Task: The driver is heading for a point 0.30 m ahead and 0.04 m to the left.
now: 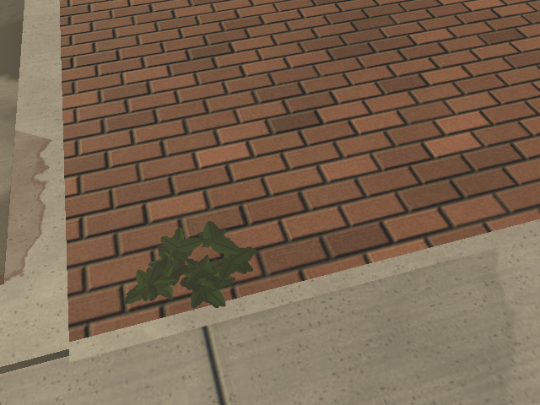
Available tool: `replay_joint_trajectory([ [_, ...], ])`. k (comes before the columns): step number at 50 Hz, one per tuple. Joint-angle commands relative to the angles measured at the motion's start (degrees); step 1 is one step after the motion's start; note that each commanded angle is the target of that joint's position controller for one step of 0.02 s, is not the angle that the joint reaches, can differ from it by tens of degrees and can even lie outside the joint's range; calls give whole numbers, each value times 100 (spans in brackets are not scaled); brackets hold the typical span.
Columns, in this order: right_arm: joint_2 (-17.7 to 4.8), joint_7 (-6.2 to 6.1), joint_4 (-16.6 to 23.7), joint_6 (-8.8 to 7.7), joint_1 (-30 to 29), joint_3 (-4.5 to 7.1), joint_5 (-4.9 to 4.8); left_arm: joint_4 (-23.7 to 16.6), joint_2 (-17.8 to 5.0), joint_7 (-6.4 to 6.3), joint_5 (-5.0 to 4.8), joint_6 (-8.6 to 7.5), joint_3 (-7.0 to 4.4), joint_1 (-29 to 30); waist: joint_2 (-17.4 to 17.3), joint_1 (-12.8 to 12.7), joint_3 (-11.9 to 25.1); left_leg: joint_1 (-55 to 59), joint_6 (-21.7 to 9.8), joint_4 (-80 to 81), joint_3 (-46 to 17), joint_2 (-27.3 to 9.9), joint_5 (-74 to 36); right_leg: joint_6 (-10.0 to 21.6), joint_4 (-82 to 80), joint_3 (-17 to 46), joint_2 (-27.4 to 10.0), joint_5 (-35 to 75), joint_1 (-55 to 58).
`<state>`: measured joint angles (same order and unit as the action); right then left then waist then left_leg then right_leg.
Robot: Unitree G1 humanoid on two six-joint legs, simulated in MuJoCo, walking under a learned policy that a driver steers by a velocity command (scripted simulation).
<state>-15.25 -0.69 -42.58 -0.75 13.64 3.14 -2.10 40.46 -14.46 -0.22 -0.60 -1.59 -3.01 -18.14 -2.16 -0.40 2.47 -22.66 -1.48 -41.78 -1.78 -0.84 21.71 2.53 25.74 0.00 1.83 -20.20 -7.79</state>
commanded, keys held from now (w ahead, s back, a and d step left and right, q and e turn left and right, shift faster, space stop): w+shift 0.16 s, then shift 0.84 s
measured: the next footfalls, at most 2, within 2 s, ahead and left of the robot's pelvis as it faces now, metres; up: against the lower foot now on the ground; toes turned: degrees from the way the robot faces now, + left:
left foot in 0.32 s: +0.32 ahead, +0.15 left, +0.00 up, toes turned +3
right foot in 0.74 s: +0.38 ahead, -0.08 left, +0.00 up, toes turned +0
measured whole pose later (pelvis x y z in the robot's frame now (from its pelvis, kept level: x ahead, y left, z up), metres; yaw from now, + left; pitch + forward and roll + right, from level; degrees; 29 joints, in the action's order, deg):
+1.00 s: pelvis +0.31 +0.05 +0.00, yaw +0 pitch -1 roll +0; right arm -13.9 -0.4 -52.1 -0.1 10.3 0.6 0.4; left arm 47.8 -12.9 -1.6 0.4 -0.4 -2.0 -8.7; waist 0.0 0.7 -1.6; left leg -9.8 -1.2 -28.3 3.3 0.6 18.0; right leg -1.1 29.7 1.3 -1.2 -13.1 -16.1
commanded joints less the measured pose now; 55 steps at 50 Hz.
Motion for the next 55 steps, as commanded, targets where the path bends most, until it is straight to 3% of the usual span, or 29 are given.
replay_joint_trajectory([
  [1, -561, 119, 1062, -533, -1402, 107, -136, -89, -981, -29, 97, -366, -281, -670, 987, -416, -1079, -4055, -70, -1709, -356, -408, -154, 1390, -1794, 3466, -2416, -2075, 1703],
  [2, -704, 267, 871, -292, -1340, 163, 615, -30, -1038, 56, 372, -274, -264, -619, 797, -400, -784, -3549, -7, -1559, -14, -381, -426, 1070, -1947, 2742, -1913, -1939, 1584],
  [3, -719, 381, 878, -174, -1265, 212, 690, -8, -988, 62, 319, -268, -241, -565, 975, -345, -825, -3262, 62, -1610, 167, -343, -598, 964, -2052, 2301, -1651, -1478, 1311],
  [5, -585, 518, 839, -42, -1205, 167, 557, 99, -820, 86, 219, -314, -176, -606, 1107, -301, -845, -2758, 157, -1609, 289, -354, -999, 889, -2244, 1702, -1335, -840, 808],
  [7, -489, 573, 912, -1, -1367, 106, 428, 185, -811, 101, 190, -351, -173, -597, 1039, -241, -941, -2326, 204, -1015, 322, -379, -1439, 801, -2349, 1297, -1257, -358, 477],
  [11, -309, 565, 959, -35, -1649, 5, 438, 506, -970, 93, 173, -352, -200, -839, 970, -334, -1126, -991, -36, 348, 737, -148, -1545, 610, -2175, 655, -1301, 1893, 289],
  [12, -322, 447, 1075, -316, -1736, 16, -79, 435, -1058, -9, -229, -291, -226, -890, 826, -337, -1140, -1072, -93, 687, 424, -101, -1558, 669, -1735, 722, -1538, 2675, 598],
  [13, -473, 407, 1065, -430, -1542, 49, -97, 513, -1254, -68, -207, -240, -256, -874, 844, -131, -887, -838, -174, 965, 468, 22, -1614, 592, -1354, 674, -1619, 3809, 926],
  [14, -656, 356, 945, -476, -1110, 134, 12, 530, -1394, -107, -142, -188, -300, -821, 913, 115, -502, -181, -260, 1121, 629, 214, -1848, 475, -750, 517, -1560, 5022, 1005],
  [15, -904, 285, 677, -470, -257, 263, 99, 502, -1362, -130, -77, -153, -286, -782, 820, 505, 111, 1039, -382, 1223, 763, 387, -2222, 306, 234, 304, -1299, 5734, 756],
  [16, -1144, 206, 472, -428, 645, 341, 151, 412, -1142, -140, 51, -178, -207, -794, 660, 865, 778, 2746, -535, 937, 217, -155, -2895, 62, 1492, 281, -1028, 4713, -310],
  [17, -1868, 181, 342, -406, 1224, 441, 357, 274, -245, -107, 120, -234, 57, -1544, -1235, 541, 1903, 4802, -1511, 1220, -2453, -2011, -3117, -405, 4094, 174, 52, 510, -2239],
  [18, -1401, 199, 349, -365, 1237, 322, 303, 546, -568, -85, 23, -327, -2, -1574, -1394, 641, 2506, 4474, -1769, 2038, -3767, -2299, -3249, -471, 5175, 1010, 314, -1404, -2376],
  [19, -1166, 191, 406, -345, 629, 226, 255, 434, -939, -56, -170, -339, -127, -1095, -916, 509, 1442, 3582, -1589, 2090, -2780, -2141, -3209, -447, 5469, 919, -33, -1232, -2808],
  [20, -958, 179, 421, -335, 242, 164, 209, 317, -945, -66, -157, -332, -95, -622, -408, 362, 802, 2745, -1447, 2141, -2005, -1881, -3376, -396, 5216, 586, -364, -878, -2841],
  [21, -795, 191, 393, -349, -68, 110, 213, 266, -883, -94, -58, -286, -96, -359, -80, 189, 372, 1974, -1338, 2287, -1508, -1601, -3652, -393, 4835, 432, -576, -562, -2703],
  [22, -686, 207, 387, -389, -264, 74, 266, 281, -845, -123, -12, -190, -125, -370, -160, -2, 252, 1393, -1248, 2474, -1116, -1399, -3842, -363, 4538, 444, -748, -332, -2289],
  [26, -581, 212, 175, -531, -634, 27, 346, 334, -476, -202, 80, 60, -63, -512, -206, -347, 153, 421, -1369, 2864, -380, -1220, -4582, -490, 3439, 389, -747, 208, -1504],
  [29, -651, 142, 32, -447, -724, 33, 333, 216, -350, -197, 145, 96, 13, 21, -246, -234, 183, 374, -1253, 2877, -32, -1050, -4144, -540, 2143, 349, -785, 954, -1185],
  [33, -758, 124, -197, -263, -507, 43, 311, 119, -574, -168, 89, 154, -43, 570, -139, 11, 62, 516, -1213, 2886, -297, -1122, -2336, -521, 1212, 346, -691, 1188, -956],
  [35, -666, 133, -264, -193, -576, -5, 241, 116, -587, -171, 132, 147, -67, 615, -78, -69, -24, 492, -1045, 2665, -381, -1026, -1444, -408, 481, 249, -597, 1291, -572],
  [36, -497, 133, -320, -179, -497, -70, 220, 133, -623, -182, 180, 136, -82, 597, -13, -98, -42, 452, -820, 2462, -357, -832, -1152, -330, 40, 258, -585, 1536, -253],
  [37, -333, 132, -391, -187, -278, -136, 275, 85, -806, -211, 209, 119, -117, 603, 227, -40, -14, 378, -508, 2183, -251, -573, -827, -228, -205, 586, -889, 2421, 64],
  [38, -304, 153, -446, -223, 205, -141, 361, 2, -1159, -257, 183, 133, -175, 762, 862, 362, 84, 162, -247, 1863, 2, -141, -343, 6, -63, 936, -1268, 3050, 341],
  [39, -200, 115, -501, -188, 326, -170, 331, 92, -927, -229, 140, 160, -146, 954, 1333, 470, 203, 575, -81, 1942, 305, 41, -302, 168, -160, 955, -1159, 1765, -168],
  [40, -390, 81, -503, -130, -12, -150, 329, 47, -578, -173, 126, 160, -78, 1080, 1050, 269, -14, 781, -11, 1910, 319, 16, -488, 53, -244, 827, -897, 1190, -502],
  [41, -460, 50, -493, -72, -191, -128, 307, 76, -462, -146, 153, 142, -38, 1094, 841, 201, -66, 775, -31, 1876, 301, -21, -628, -66, -220, 720, -797, 1255, -539],
  [47, -477, 10, -665, -1, -244, -125, 252, 391, -581, -151, 101, 37, -73, 920, 460, 106, 125, 952, -64, 1752, 204, -158, -1639, -108, 196, 508, -643, 2712, -54],
  [55, -479, -35, -1005, 94, -253, -102, 223, 809, -552, -178, 79, 117, -92, 1056, 212, 125, 13, 1156, -37, 1751, 205, -190, -1971, -85, 195, 385, -533, 2748, -7],
])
